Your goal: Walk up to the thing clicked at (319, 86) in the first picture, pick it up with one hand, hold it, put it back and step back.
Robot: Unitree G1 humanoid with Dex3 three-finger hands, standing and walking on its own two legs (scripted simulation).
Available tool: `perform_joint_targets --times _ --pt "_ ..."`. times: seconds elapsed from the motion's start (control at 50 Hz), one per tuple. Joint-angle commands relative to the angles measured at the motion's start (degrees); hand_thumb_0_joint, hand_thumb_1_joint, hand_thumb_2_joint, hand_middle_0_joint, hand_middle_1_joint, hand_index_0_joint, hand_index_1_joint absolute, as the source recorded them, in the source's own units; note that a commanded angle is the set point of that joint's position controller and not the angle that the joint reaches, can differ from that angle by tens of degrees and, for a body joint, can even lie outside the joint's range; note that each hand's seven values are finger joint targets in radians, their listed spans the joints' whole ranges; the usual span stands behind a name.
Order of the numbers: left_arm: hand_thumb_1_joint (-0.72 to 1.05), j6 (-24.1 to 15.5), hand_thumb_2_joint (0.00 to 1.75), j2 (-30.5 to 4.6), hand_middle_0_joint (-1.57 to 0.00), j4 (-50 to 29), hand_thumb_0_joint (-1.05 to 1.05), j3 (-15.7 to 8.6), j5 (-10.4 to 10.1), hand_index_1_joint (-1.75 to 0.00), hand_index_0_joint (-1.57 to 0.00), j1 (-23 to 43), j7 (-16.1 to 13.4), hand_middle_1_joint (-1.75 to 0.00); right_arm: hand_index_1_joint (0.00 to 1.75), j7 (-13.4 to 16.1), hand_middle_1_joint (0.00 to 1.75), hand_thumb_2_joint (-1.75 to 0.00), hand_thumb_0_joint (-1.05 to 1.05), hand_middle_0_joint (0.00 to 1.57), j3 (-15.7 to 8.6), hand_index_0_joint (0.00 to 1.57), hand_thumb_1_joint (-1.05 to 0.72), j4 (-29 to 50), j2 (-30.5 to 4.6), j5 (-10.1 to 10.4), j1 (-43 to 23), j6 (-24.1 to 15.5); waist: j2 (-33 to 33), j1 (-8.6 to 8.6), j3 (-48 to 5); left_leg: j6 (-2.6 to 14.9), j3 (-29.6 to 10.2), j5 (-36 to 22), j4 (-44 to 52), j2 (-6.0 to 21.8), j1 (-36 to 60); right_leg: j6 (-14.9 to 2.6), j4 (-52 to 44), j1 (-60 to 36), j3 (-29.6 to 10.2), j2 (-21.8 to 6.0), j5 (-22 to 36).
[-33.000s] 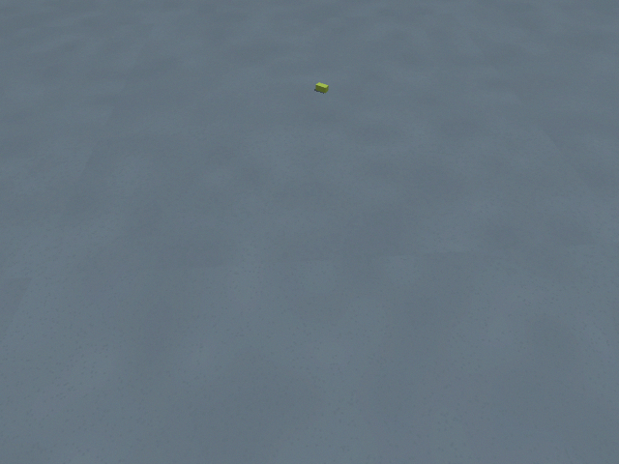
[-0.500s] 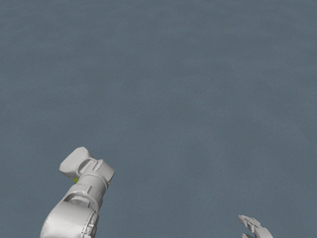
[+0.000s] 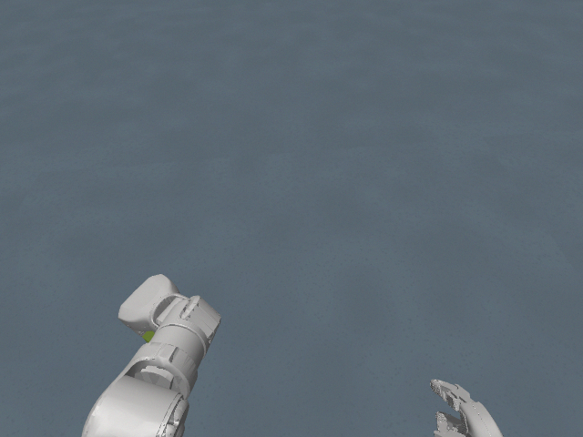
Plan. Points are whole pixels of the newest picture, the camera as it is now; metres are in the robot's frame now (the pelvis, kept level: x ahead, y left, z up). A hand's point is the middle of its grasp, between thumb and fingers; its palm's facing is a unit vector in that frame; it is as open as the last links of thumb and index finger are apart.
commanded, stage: hold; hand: left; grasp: from above
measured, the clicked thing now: (169, 328) +0.31 +0.24 -0.08
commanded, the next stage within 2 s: crouch in 0.48 s
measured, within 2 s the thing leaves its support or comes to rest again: neither
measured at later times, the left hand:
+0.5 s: hand (169, 322) +0.30 +0.22 -0.04, palm faces -0.20 -0.38 -0.90, open 7.3 cm
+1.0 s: hand (180, 342) +0.30 +0.23 -0.11, palm faces -0.33 -0.36 -0.87, open 7.3 cm
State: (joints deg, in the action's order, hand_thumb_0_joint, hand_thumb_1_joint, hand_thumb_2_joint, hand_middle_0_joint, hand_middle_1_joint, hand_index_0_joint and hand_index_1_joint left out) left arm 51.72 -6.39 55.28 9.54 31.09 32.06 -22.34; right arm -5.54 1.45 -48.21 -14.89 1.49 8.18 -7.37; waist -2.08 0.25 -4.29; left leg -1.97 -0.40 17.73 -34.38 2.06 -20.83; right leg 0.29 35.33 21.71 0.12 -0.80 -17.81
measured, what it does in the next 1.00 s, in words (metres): stands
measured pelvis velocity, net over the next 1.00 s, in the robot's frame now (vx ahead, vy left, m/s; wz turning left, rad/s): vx -0.01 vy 0.00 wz -0.01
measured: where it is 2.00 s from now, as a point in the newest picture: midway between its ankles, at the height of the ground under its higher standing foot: outside the picture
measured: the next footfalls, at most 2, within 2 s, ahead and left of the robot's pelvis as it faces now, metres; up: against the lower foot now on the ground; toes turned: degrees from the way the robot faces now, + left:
none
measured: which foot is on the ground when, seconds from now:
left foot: down 0.00-1.00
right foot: down 0.00-1.00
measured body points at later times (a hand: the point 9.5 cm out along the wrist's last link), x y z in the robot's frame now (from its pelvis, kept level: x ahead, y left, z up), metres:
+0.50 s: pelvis +0.00 +0.00 +0.00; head +0.01 -0.01 +0.45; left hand +0.31 +0.24 +0.01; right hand +0.15 -0.23 -0.12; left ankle +0.00 +0.14 -0.73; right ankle +0.00 -0.12 -0.73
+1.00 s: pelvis -0.01 +0.00 -0.02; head +0.04 +0.01 +0.43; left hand +0.31 +0.24 -0.06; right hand +0.10 -0.25 -0.14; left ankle +0.00 +0.14 -0.73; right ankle +0.00 -0.12 -0.73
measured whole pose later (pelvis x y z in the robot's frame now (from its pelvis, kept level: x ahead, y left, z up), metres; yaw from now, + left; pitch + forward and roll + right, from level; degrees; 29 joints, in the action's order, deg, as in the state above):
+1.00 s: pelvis -0.01 +0.00 -0.02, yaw +0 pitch +11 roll +0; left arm 40.9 -7.6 68.8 5.7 35.1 35.6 -25.7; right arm -5.8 -1.0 -49.4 -14.3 0.1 11.2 -9.4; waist 0.4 -1.9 -5.6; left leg -1.8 -0.5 20.5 -43.1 2.4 -33.6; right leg 0.4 42.7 34.0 -0.1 -0.4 -19.7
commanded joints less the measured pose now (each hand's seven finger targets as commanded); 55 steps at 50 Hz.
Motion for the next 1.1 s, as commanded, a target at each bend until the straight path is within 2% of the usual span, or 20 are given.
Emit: perform_joint_targets --times 0.0,0.1,0.12,0.2,0.3,0.32,0.36,0.5,0.52,0.56,0.6,0.62,0.74,0.78,0.82,0.88,0.9,0.98,1.02,1.08 --pt "0.51 -0.14 0.60 -8.00 -0.96 -8.63 0.00 0.19 2.77 -0.55 -0.92 23.26 -2.63 -0.51 0.30 -0.04 0.30 -0.90 0.00 0.20 -1.93 0.20 -0.90 6.84 -7.07 0.43 -5.97 -2.78 4.28 -0.77 -14.91 2.29 2.92 -12.99 3.60 -3.06 4.04 -0.32 -5.05 -7.88 0.58 1.77 14.76" --pt "0.53 -0.10 0.63 -7.34 -0.98 -8.65 0.00 0.22 2.83 -0.56 -0.94 22.73 -3.17 -0.52 0.30 -0.18 0.30 -0.90 0.00 0.20 -2.24 0.20 -0.90 6.64 -6.94 0.28 -6.26 -2.88 3.56 -0.01 -15.13 2.09 2.96 -12.99 3.64 -2.92 3.92 -0.61 -4.86 -7.91 0.59 1.80 13.87" --pt "0.53 0.06 0.62 -7.98 -0.97 -8.06 0.00 -0.17 3.02 -0.58 -0.93 23.76 -3.32 -0.53 0.30 -0.17 0.30 -0.90 0.00 0.20 -2.14 0.20 -0.90 6.45 -6.97 0.23 -6.10 -2.90 3.70 -0.55 -15.43 2.13 2.81 -13.30 3.64 -2.85 4.04 -0.54 -4.79 -7.56 0.43 1.82 14.47" --pt "0.53 0.05 0.62 -9.70 -0.98 -9.44 0.00 -0.65 3.31 -0.56 -0.94 24.14 -3.90 -0.52 0.30 -0.01 0.30 -0.90 0.00 0.20 -2.18 0.20 -0.90 6.71 -7.13 0.32 -6.37 -2.81 3.50 0.01 -16.19 2.17 3.02 -13.75 3.41 -2.96 4.28 -0.53 -4.78 -8.43 0.63 1.88 15.03" --pt "0.52 0.49 0.64 -7.70 -0.99 -10.34 0.00 0.25 2.47 -0.56 -0.94 24.55 -3.43 -0.51 0.30 0.00 0.30 -0.90 0.00 0.20 -1.94 0.20 -0.90 6.88 -6.99 0.55 -6.85 -3.03 3.23 -0.56 -15.98 2.17 2.84 -13.01 4.01 -2.92 4.82 -0.64 -5.16 -8.03 0.68 2.06 13.97" --pt "0.51 0.71 0.61 -8.22 -0.97 -9.37 0.00 -0.22 2.47 -0.56 -0.93 22.98 -3.36 -0.51 0.30 -0.05 0.30 -0.90 0.00 0.20 -2.23 0.20 -0.90 6.63 -7.06 0.42 -6.50 -2.91 2.83 0.30 -16.07 2.01 2.87 -13.66 4.01 -2.80 4.58 -0.91 -4.76 -8.31 0.85 2.03 14.11" --pt "0.51 0.93 0.59 -9.15 -0.97 -8.63 0.00 -0.69 2.59 -0.55 -0.93 22.75 -3.43 -0.51 0.30 -0.08 0.30 -0.90 0.00 0.20 -2.34 0.20 -0.90 6.52 -7.25 0.34 -6.19 -2.98 2.78 0.39 -16.33 1.91 2.79 -14.58 4.06 -2.77 4.45 -1.00 -4.41 -8.66 0.92 2.18 14.88" --pt "0.52 0.79 0.61 -7.78 -0.98 -7.68 0.00 -0.30 2.04 -0.55 -0.93 25.65 -3.14 -0.50 0.30 -0.13 0.30 -0.90 0.00 0.20 -2.43 0.20 -0.90 6.10 -7.17 0.36 -5.44 -2.98 3.72 -0.47 -16.37 2.11 2.84 -15.38 3.79 -2.72 4.47 -0.92 -4.61 -8.06 0.72 2.08 16.11" --pt "0.50 0.84 0.62 -9.15 -0.98 -8.11 0.00 -0.86 1.95 -0.55 -0.93 26.53 -3.21 -0.50 0.30 -0.07 0.30 -0.90 0.00 0.20 -2.47 0.20 -0.90 6.34 -7.31 0.46 -5.25 -3.02 3.04 -0.10 -16.75 2.11 2.92 -15.51 3.91 -2.85 4.68 -0.97 -4.65 -8.45 0.79 2.01 16.20" --pt "0.59 0.82 0.62 -7.76 -1.00 -6.26 0.00 -0.38 1.69 -0.58 -0.99 25.26 -2.88 -0.57 0.30 -0.02 0.30 -0.91 0.00 0.20 -2.48 0.20 -0.90 5.96 -7.12 0.46 -5.20 -2.94 3.14 -0.64 -15.88 2.02 2.90 -15.12 4.02 -2.73 4.44 -1.12 -4.41 -7.79 0.86 2.11 15.55" --pt "0.51 0.45 0.54 -7.46 -0.88 -6.19 0.00 0.11 1.98 -0.55 -0.91 24.82 -2.71 -0.58 0.30 0.04 0.30 -0.89 0.00 0.20 -2.46 0.20 -0.86 5.99 -7.18 0.52 -4.57 -2.97 3.07 -0.31 -15.35 1.91 2.70 -15.09 4.23 -2.64 4.19 -1.25 -4.27 -7.72 1.27 2.19 15.14" --pt "0.54 0.27 0.53 -8.13 -0.89 -5.50 0.00 -0.33 1.99 -0.57 -0.92 24.01 -2.81 -0.60 0.30 0.06 0.30 -0.89 0.00 0.20 -2.56 0.20 -0.86 5.95 -7.25 0.53 -4.66 -3.03 3.70 0.06 -15.09 1.90 2.71 -14.99 4.23 -2.57 3.98 -1.25 -4.33 -7.78 1.26 2.24 14.83" --pt "0.49 -2.13 0.56 -7.36 -0.86 -1.32 0.00 -0.46 2.34 -0.59 -0.88 23.65 -2.51 -0.61 0.30 0.12 0.30 -0.89 0.00 0.20 -2.90 0.20 -0.86 4.99 -7.12 0.49 -2.16 -3.11 6.23 -1.66 -14.60 2.44 2.69 -14.75 2.78 -2.71 2.30 -0.73 -4.48 -5.93 0.48 1.88 16.21" --pt "0.48 -3.92 0.58 -8.78 -0.86 0.67 0.00 -1.51 2.55 -0.59 -0.89 23.03 -2.74 -0.62 0.30 0.15 0.30 -0.89 0.00 0.20 -3.35 0.20 -0.87 4.28 -7.14 0.31 -0.63 -3.15 5.47 -1.40 -14.19 2.33 2.95 -14.63 1.93 -2.69 0.64 -0.99 -3.74 -5.02 0.29 1.60 15.96" --pt "0.50 -6.25 0.57 -8.36 -0.88 2.37 0.00 -1.21 3.82 -0.59 -0.90 23.17 -2.78 -0.61 0.30 0.23 0.30 -0.89 0.00 0.20 -3.70 0.20 -0.87 3.72 -7.04 0.10 1.15 -3.37 5.55 -2.20 -13.94 2.33 2.86 -14.29 0.66 -2.52 -0.97 -1.04 -2.61 -3.20 0.31 1.57 15.70" --pt "0.51 -9.60 0.57 -8.89 -0.87 4.54 0.00 -2.06 5.73 -0.62 -0.90 24.03 -4.20 -0.66 0.30 0.06 0.30 -0.89 0.00 0.20 -4.35 0.20 -0.87 3.06 -7.06 -0.22 3.30 -3.55 5.60 -3.46 -16.27 2.41 3.19 -14.28 -3.43 -2.66 -4.34 -0.62 0.22 -0.34 -0.47 1.30 17.66" --pt "0.51 -10.78 0.55 -10.72 -0.87 5.40 0.00 -3.31 6.35 -0.60 -0.91 23.80 -5.05 -0.64 0.30 -0.04 0.30 -0.89 0.00 0.20 -4.78 0.20 -0.87 2.57 -7.60 -0.64 4.27 -3.66 4.08 -2.87 -17.11 1.94 3.41 -14.59 -5.01 -2.47 -6.03 -1.11 2.22 0.87 -0.46 1.27 16.77" --pt "0.48 -14.00 0.54 -10.01 -0.86 10.69 0.00 -5.53 8.96 -0.59 -0.89 25.70 -9.78 -0.63 0.30 -0.55 0.30 -0.89 0.00 0.20 -5.79 0.20 -0.87 2.29 -7.61 -2.21 5.76 -4.23 2.96 -4.09 -18.71 1.20 3.09 -12.56 -13.48 -1.62 -14.27 -1.69 11.06 10.77 0.17 1.91 14.14" --pt "0.45 -15.36 0.52 -10.31 -0.85 14.21 0.00 -7.75 8.57 -0.59 -0.88 28.05 -12.93 -0.62 0.30 -1.30 0.30 -0.89 0.00 0.20 -6.45 0.20 -0.88 1.85 -7.67 -3.30 6.72 -4.64 3.28 -5.03 -20.77 0.93 2.93 -10.43 -17.82 -1.42 -19.24 -1.73 14.99 15.58 -0.03 2.13 12.60" --pt "0.41 -16.36 0.54 -11.60 -0.85 19.34 0.00 -11.48 7.18 -0.55 -0.87 30.44 -16.94 -0.57 0.30 -2.18 0.30 -0.89 0.00 0.20 -6.94 0.20 -0.88 1.33 -7.74 -4.88 6.37 -4.99 0.43 -4.88 -23.40 0.16 2.44 -8.14 -24.05 -1.08 -25.89 -2.44 21.73 23.51 0.38 2.52 9.74"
